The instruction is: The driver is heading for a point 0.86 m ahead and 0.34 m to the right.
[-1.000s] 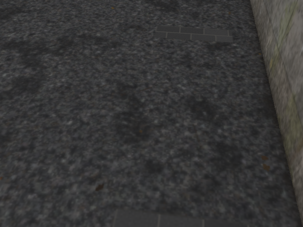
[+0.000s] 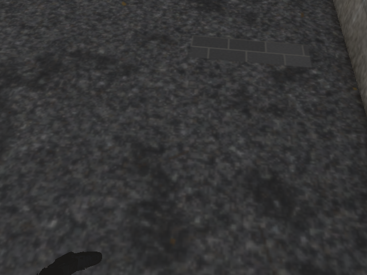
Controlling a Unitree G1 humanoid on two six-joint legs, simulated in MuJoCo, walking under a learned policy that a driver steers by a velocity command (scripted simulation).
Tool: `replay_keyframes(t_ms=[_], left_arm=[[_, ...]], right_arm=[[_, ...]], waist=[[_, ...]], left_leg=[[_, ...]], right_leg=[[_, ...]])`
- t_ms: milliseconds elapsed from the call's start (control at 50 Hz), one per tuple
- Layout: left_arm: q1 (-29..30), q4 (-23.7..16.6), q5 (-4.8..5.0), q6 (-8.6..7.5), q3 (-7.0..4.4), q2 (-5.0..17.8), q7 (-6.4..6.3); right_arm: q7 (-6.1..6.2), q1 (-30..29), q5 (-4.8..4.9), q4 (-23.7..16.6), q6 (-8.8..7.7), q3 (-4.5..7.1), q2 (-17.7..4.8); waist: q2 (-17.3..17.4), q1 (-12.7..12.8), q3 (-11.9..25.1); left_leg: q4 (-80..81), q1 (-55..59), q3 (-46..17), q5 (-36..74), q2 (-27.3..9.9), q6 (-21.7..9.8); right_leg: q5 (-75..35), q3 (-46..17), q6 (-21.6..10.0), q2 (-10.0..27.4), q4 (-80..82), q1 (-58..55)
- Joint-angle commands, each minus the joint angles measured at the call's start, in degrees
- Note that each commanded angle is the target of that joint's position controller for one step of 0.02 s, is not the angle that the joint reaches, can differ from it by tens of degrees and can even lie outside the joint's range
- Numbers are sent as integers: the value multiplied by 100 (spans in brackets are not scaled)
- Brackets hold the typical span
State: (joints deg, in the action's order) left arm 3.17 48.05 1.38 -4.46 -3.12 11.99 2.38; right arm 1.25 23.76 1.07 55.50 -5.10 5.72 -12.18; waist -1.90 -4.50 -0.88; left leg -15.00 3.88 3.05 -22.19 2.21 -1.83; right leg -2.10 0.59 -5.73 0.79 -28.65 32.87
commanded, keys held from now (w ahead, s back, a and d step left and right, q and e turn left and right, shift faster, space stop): w+e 1.00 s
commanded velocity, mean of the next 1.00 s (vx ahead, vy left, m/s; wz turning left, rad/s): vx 0.50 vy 0.00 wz -0.53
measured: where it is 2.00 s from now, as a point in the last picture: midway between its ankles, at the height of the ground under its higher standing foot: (262, 177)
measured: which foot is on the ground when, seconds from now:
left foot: down 0.00-0.06, up 0.08-0.48, down 0.50-1.00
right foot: up 0.00-0.00, down 0.02-0.50, up 0.52-1.00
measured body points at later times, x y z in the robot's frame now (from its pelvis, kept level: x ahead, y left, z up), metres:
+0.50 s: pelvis +0.29 +0.00 +0.00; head +0.32 -0.01 +0.45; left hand +0.37 +0.27 -0.13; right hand +0.49 -0.29 -0.06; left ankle +0.44 +0.08 -0.73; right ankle +0.16 -0.10 -0.73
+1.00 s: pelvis +0.51 -0.10 +0.00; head +0.54 -0.12 +0.45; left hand +0.84 -0.05 -0.07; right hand +0.35 -0.35 -0.13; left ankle +0.44 +0.08 -0.73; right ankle +0.56 -0.27 -0.71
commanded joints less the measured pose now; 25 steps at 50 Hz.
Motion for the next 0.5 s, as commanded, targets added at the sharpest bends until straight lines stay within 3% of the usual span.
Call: replay_keyframes(t_ms=[20, 40, 60, 80, 100, 120, 140, 160, 220, 280, 340, 420, 460, 480, 500], left_arm=[[-614, -125, -24, -79, -294, 855, 64], [-1569, 110, -102, -35, -409, 1100, 53], [-2463, 137, -151, 9, -534, 1653, -7], [-2598, 238, -26, 69, -413, 1343, -36], [-2155, 70, -50, 89, -320, 1066, -85], [-1653, -114, -60, 65, -278, 929, -101], [-1371, -189, -50, 38, -238, 816, -108], [-1266, -235, -53, 6, -194, 705, -133], [-1434, -266, -34, 7, -218, 859, -216], [-1683, -278, 11, 29, -284, 1058, -297], [-1983, -228, 23, 52, -319, 1113, -327], [-2203, -231, 65, 83, -336, 1080, -346], [-2127, -315, 37, 102, -346, 1036, -377], [-2095, -381, 9, 97, -306, 888, -374], [-2012, -502, -50, 68, -207, 574, -349]], right_arm=[[71, -318, -24, -338, 14, 206, -940], [73, -418, -49, -455, 26, 179, -899], [-53, 30, -113, -623, -82, -69, -378], [-148, -64, -82, -559, -253, -128, -325], [-179, -617, 112, -758, -374, -2, -800], [-142, -1036, 130, -860, -409, 3, -875], [-94, -1218, -15, -916, -406, 28, -840], [-40, -1318, -105, -983, -362, 71, -825], [-3, -1384, -146, -1105, -216, 49, -552], [-15, -2108, -160, -1308, -153, -36, -382], [-85, -2744, -93, -1507, -185, -87, -371], [-150, -2969, -26, -1683, -254, -40, -681], [-148, -2605, -25, -1627, -313, 14, -838], [-125, -2117, -59, -1513, -329, 74, -955], [-88, -1262, -145, -1389, -342, 156, -1219]], waist=[[787, 789, 539], [560, 1123, 1099], [-699, 1080, 1936], [-1070, 1079, 2334], [-764, 1075, 1657], [-305, 929, 1190], [37, 734, 802], [59, 569, 680], [-54, 368, 446], [-137, 569, 172], [-281, 788, 67], [-307, 782, 150], [-413, 515, 244], [-397, 275, 460], [19, -112, 1042]], left_leg=[[-1500, 274, -132, 6313, -1432, -443], [-2836, -748, 53, 5766, -1266, -264], [-5263, -3299, 168, 3100, -398, 233], [-6191, -4307, -625, -806, 130, 209], [-6422, -4915, -901, -506, -227, 80], [-6081, -4833, -853, -52, -492, -13], [-5553, -4577, -800, 202, -637, 40], [-5152, -4188, -791, 382, -779, 107], [-4329, -3888, -651, 462, -758, 336], [-2935, -3635, -503, 1447, -586, 453], [-1894, -3084, -515, 2445, -302, 453], [-1293, -2749, -771, 2240, -206, 366], [-1053, -2196, -751, 1957, -220, 215], [-954, -1495, -727, 1828, -317, 82], [-1075, -188, -1350, 1651, -1072, -225]], right_leg=[[462, 339, -392, -423, 165, -1274], [146, -259, -709, -47, 34, -2890], [702, -2800, -1769, 1412, 154, -5371], [1249, -4388, -1962, 1875, 1105, -5841], [1418, -3690, -1597, 1603, 1175, -5414], [902, -2964, -1337, 1343, 1209, -4618], [249, -2541, -1258, 1180, 1343, -3771], [-28, -2259, -1185, 1010, 1481, -3230], [-73, -2072, -1240, 884, 1706, -2430], [231, -1719, -1027, 594, 1772, -1870], [593, -1704, -808, 432, 1625, -1539], [1144, -2324, -653, 614, 1085, -2023], [1159, -2517, -499, 555, 601, -2095], [988, -2407, -353, 346, 102, -1937], [1314, -1965, -144, 12, -1296, -1282]])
